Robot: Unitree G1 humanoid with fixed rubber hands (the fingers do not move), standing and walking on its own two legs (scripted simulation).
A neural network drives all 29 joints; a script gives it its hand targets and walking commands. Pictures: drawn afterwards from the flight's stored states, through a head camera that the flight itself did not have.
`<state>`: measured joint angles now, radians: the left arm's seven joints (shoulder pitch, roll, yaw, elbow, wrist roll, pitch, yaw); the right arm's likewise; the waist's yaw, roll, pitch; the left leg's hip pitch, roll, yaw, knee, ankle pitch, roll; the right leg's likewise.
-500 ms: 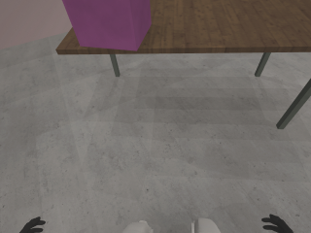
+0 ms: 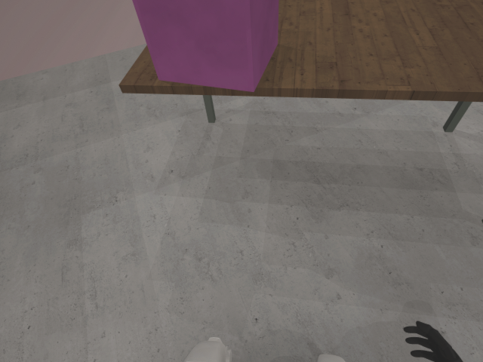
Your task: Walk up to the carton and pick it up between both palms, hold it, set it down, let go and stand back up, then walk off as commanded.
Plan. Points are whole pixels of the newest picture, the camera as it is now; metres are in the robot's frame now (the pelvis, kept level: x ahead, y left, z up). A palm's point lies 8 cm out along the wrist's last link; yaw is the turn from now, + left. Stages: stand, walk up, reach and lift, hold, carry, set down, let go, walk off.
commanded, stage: walk up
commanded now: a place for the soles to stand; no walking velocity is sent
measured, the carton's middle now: (214, 16) +0.99 +0.10 +0.11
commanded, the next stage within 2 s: none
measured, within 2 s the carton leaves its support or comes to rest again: neither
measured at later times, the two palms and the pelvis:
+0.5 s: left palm (19, 351) +0.15 +0.38 -0.03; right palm (409, 288) +0.26 -0.28 -0.08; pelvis +0.11 +0.02 +0.01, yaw +1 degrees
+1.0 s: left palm (34, 295) +0.24 +0.40 -0.05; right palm (378, 241) +0.35 -0.25 -0.08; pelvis +0.22 +0.05 +0.01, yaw +2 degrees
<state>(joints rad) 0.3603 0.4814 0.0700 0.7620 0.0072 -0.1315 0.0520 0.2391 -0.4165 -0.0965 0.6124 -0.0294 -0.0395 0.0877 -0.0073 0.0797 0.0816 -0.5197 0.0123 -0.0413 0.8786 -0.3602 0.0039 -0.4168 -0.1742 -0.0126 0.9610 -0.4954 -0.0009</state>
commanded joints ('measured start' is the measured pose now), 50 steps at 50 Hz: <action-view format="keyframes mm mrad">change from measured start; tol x32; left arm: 1 -162 245 41 -70 1 17 4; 13 361 405 129 58 14 -46 17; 50 143 315 91 -15 4 -31 15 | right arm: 1 104 -395 -124 24 15 -27 -35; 50 -28 -244 -63 -41 -3 32 -32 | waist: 1 -121 82 -42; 10 -17 188 -80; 13 157 -413 -181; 27 -35 -188 -195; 30 -119 286 -153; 50 20 -182 -79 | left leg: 1 323 352 -797 -685 -572 227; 9 234 228 -407 -384 -31 297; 12 -108 75 -100 244 280 139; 14 -461 -23 -100 488 -284 24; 25 -246 77 26 -14 -180 16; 28 387 10 31 -321 -13 36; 31 378 376 -720 -640 -494 225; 40 111 281 -337 -509 -366 285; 45 -398 -45 58 435 -274 47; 50 -326 67 -105 332 -259 19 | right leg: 1 -548 91 70 426 -24 -29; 11 203 186 -110 -298 188 -49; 13 542 -203 701 -621 -11 -151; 25 339 -162 411 -368 549 -302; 31 -511 160 65 407 -62 -43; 43 232 191 -103 -303 194 -38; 46 431 -298 952 -669 -257 -312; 50 262 -188 702 -565 0 -312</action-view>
